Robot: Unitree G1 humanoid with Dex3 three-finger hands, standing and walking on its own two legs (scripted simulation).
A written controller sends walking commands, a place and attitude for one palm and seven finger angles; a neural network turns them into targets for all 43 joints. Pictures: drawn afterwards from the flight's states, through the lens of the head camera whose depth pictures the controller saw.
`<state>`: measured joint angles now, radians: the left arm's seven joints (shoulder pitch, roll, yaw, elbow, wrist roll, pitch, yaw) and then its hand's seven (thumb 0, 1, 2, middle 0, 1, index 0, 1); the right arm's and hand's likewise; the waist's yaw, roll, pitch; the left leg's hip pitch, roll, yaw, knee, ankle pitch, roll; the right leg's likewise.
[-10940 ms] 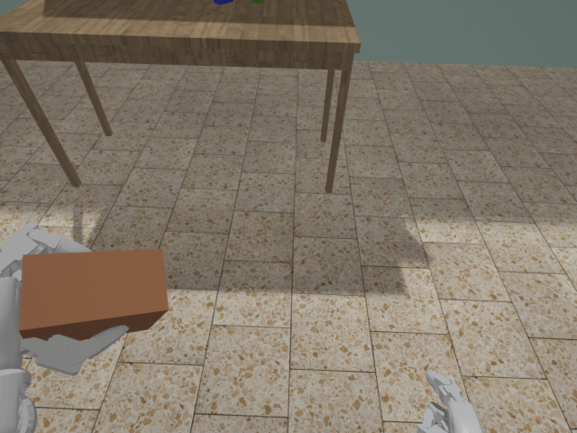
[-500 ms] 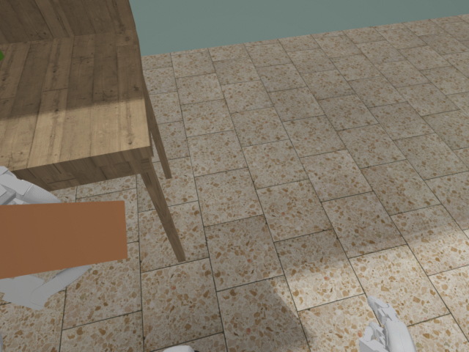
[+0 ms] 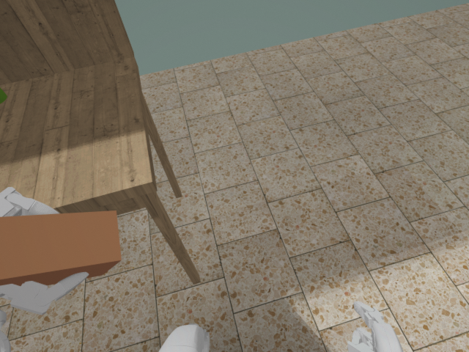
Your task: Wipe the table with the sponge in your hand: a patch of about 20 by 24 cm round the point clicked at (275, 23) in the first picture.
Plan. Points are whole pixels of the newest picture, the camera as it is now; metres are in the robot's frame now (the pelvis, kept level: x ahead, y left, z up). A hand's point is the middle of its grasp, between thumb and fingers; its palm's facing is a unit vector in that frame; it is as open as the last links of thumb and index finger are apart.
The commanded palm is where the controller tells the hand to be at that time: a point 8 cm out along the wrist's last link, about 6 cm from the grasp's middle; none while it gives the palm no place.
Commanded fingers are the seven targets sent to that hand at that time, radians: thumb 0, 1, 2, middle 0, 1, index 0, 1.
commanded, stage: come to a stop and stand still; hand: left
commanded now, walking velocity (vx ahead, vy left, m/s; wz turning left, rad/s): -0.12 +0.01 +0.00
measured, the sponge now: (76, 249) +0.23 +0.21 +0.13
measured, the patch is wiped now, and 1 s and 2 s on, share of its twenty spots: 0.00 0.00 0.00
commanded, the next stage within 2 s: look again from close up in 1.56 s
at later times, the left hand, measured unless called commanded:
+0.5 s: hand (9, 252) +0.21 +0.26 +0.17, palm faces +0.32 -0.86 -0.41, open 10.3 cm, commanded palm +0.16 +0.31 +0.17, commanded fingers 0.00 0.10 1.30 -1.20 -1.60 -1.20 -1.60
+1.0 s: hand out of the picture +0.15 +0.25 +0.17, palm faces +0.36 -0.82 -0.45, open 10.3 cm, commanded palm +0.09 +0.30 +0.17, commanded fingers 0.00 0.10 1.30 -1.20 -1.60 -1.20 -1.60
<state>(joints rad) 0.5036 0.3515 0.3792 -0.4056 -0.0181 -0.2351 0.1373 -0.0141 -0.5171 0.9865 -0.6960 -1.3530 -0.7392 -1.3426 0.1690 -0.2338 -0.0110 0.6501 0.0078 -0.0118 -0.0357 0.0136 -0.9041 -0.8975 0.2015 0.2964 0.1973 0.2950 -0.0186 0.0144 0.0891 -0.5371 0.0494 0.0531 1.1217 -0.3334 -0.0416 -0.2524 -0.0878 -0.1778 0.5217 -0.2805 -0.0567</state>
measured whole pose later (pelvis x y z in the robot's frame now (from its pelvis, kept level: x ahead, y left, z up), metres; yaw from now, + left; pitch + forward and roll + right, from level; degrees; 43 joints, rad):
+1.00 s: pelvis -0.07 +0.02 +0.00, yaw +0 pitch +0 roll +2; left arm 0.52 0.38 0.34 -0.53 -0.02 -0.20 0.16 -0.01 -0.52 0.99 -0.70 -1.35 -0.74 -1.34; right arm 0.23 -0.28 -0.04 0.60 0.01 -0.03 -0.07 0.01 -0.91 -0.90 0.20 0.30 0.19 0.29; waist -0.01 -0.03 0.05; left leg -0.26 0.03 0.09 0.57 -0.33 -0.01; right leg -0.26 -0.04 -0.14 0.46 -0.20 -0.06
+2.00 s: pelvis -0.07 +0.05 +0.00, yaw -3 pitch +0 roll +0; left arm 0.46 0.33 0.32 -0.46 -0.02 -0.20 0.10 -0.01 -0.52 0.99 -0.70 -1.35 -0.74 -1.34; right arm 0.25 -0.20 0.04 0.57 0.01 -0.14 -0.02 0.01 -0.90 -0.90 0.20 0.30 0.20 0.30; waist -0.02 -0.03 0.07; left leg -0.21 0.03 0.10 0.49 -0.27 0.02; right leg -0.28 0.01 -0.04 0.46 -0.18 -0.02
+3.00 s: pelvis +0.04 +0.13 -0.01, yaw -11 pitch +0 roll +0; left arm 0.49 0.37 0.37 -0.51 -0.04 -0.19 0.12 -0.01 -0.52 0.99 -0.71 -1.35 -0.75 -1.34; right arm 0.21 -0.23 0.02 0.61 0.01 -0.03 0.00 0.01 -0.90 -0.90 0.20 0.30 0.20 0.30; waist -0.05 0.04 0.05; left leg -0.48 -0.02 0.03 1.13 -0.35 0.00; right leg -0.28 0.01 -0.15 0.59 -0.32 -0.08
